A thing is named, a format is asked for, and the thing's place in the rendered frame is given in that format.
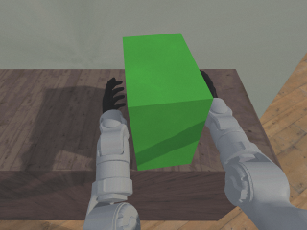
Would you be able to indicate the robot right hand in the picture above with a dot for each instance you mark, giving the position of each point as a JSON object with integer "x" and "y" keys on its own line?
{"x": 209, "y": 84}

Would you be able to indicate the carton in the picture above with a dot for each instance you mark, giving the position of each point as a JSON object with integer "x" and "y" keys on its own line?
{"x": 168, "y": 100}

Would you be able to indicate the right robot forearm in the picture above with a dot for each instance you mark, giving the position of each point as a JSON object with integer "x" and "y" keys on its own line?
{"x": 229, "y": 138}

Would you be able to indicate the pedestal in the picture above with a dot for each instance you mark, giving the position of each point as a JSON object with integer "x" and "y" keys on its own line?
{"x": 49, "y": 131}

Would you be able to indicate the robot right upper arm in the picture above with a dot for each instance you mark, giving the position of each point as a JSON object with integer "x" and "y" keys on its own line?
{"x": 262, "y": 191}

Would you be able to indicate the robot left upper arm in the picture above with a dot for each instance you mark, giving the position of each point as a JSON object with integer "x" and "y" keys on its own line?
{"x": 118, "y": 216}

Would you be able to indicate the robot left hand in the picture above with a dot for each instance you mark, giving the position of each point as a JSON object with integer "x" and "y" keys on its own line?
{"x": 108, "y": 100}

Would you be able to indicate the left robot forearm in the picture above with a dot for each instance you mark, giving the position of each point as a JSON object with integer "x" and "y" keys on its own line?
{"x": 113, "y": 183}

